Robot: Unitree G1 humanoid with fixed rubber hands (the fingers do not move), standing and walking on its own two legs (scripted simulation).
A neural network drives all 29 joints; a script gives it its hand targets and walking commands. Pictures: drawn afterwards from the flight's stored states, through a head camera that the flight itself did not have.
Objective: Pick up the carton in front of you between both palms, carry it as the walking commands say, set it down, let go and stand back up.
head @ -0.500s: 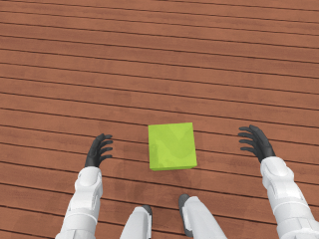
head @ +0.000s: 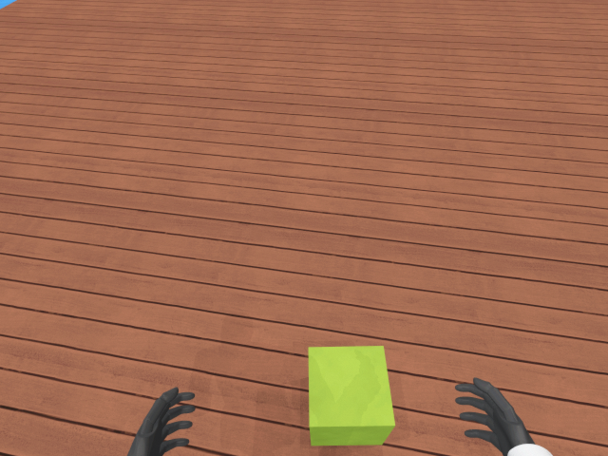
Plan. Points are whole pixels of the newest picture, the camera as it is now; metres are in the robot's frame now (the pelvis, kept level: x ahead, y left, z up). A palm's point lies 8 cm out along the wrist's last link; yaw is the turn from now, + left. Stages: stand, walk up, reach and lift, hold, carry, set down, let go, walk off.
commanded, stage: let go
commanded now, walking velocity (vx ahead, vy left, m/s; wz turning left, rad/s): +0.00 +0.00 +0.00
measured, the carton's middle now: (346, 397) +0.37 -0.07 -0.65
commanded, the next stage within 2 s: stand in 0.30 s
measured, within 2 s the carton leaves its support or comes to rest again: neither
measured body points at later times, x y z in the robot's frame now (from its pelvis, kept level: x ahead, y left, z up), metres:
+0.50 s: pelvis +0.00 -0.02 -0.01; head +0.00 -0.02 +0.44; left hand +0.14 +0.26 -0.10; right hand +0.16 -0.29 -0.09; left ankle -0.04 +0.10 -0.74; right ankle +0.00 -0.13 -0.74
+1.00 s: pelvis -0.01 -0.03 +0.00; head -0.01 -0.03 +0.45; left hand +0.10 +0.25 -0.11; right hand +0.11 -0.31 -0.12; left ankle -0.04 +0.10 -0.74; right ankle +0.00 -0.13 -0.74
